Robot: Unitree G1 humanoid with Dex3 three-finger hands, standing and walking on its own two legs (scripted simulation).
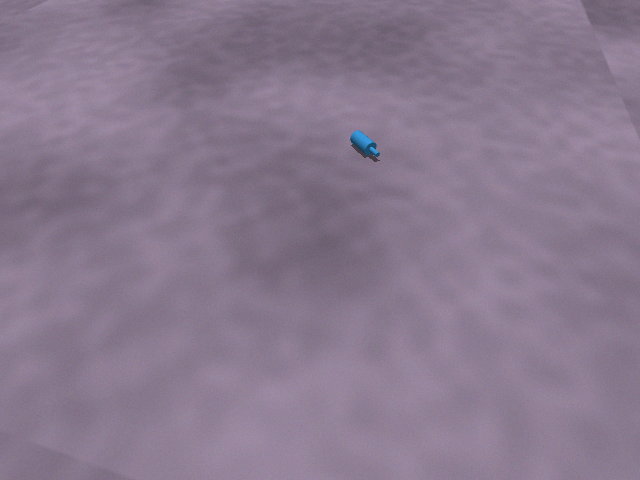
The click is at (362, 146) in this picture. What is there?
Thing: lying bottle
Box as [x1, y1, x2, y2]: [350, 130, 379, 156]
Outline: 351,135 350,140 366,154 372,153 376,156 379,154 375,149 375,143 359,130 355,131
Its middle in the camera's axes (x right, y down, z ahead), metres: +0.23 -0.47 +2.03
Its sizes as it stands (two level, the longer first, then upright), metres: 0.187 0.075 0.075
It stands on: the floor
